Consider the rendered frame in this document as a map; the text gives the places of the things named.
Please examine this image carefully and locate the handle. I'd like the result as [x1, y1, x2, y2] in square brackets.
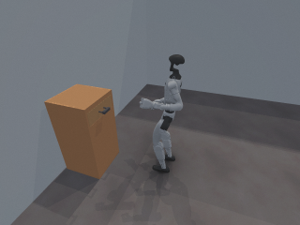
[98, 107, 111, 114]

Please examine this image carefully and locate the drawer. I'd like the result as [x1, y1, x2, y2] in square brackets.
[87, 95, 113, 127]

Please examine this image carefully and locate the robot left foot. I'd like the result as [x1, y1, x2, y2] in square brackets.
[152, 165, 170, 173]

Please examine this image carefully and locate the cabinet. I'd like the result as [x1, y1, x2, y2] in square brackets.
[44, 84, 119, 179]

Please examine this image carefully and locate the robot left upper arm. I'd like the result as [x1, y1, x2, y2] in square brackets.
[167, 79, 183, 111]

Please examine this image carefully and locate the robot right hand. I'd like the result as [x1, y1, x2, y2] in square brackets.
[151, 99, 161, 110]

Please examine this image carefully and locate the robot left hand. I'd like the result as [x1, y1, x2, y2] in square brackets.
[139, 97, 153, 110]

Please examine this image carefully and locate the left robot forearm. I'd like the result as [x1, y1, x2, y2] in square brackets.
[152, 101, 182, 112]

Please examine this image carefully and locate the robot head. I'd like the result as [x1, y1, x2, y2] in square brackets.
[169, 54, 185, 80]

